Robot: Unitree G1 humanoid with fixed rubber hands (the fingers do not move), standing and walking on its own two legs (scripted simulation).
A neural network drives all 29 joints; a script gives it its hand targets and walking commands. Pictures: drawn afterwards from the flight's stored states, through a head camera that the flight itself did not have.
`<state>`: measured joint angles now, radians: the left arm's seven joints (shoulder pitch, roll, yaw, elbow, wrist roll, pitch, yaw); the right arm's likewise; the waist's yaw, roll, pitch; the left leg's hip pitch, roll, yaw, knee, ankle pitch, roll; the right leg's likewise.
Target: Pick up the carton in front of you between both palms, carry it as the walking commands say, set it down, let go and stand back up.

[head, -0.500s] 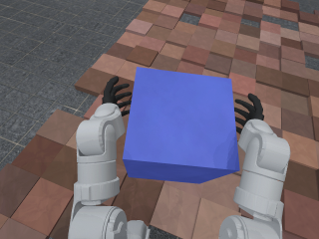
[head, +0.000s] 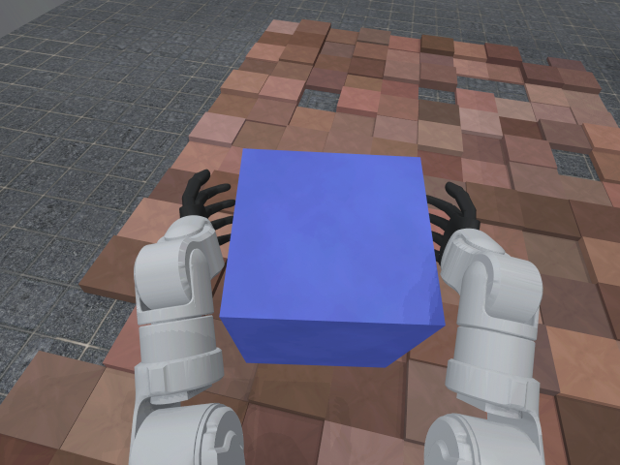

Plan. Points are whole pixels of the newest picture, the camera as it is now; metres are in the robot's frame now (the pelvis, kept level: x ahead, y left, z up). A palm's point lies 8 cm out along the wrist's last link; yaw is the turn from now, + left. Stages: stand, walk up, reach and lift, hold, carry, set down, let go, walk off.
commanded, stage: carry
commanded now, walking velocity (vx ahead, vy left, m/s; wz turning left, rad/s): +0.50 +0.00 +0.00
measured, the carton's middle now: (323, 272) +0.35 +0.01 +0.05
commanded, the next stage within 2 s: none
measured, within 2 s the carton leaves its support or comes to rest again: neither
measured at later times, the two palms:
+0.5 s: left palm (225, 103) +0.66 +0.20 +0.10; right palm (401, 129) +0.62 -0.11 +0.11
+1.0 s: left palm out of the picture +0.97 +0.21 +0.18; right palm (386, 8) +0.98 -0.10 +0.17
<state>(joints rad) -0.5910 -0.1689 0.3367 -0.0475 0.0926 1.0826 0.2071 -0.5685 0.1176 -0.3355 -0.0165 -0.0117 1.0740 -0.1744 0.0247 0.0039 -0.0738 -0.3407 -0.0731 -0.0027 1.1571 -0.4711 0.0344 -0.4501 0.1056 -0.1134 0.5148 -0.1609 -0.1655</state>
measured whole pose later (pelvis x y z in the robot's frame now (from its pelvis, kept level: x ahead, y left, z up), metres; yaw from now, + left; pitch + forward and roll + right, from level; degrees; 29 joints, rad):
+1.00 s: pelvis +0.63 +0.05 +0.02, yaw -1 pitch +5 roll -1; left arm -0.58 -0.15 0.23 -0.18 -0.01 1.07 0.27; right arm -0.52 0.09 -0.31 -0.19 -0.07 1.05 -0.22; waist 0.10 0.00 -0.06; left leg -0.59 0.02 0.06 0.66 -0.25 0.04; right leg -0.24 0.01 -0.12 0.54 -0.43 -0.05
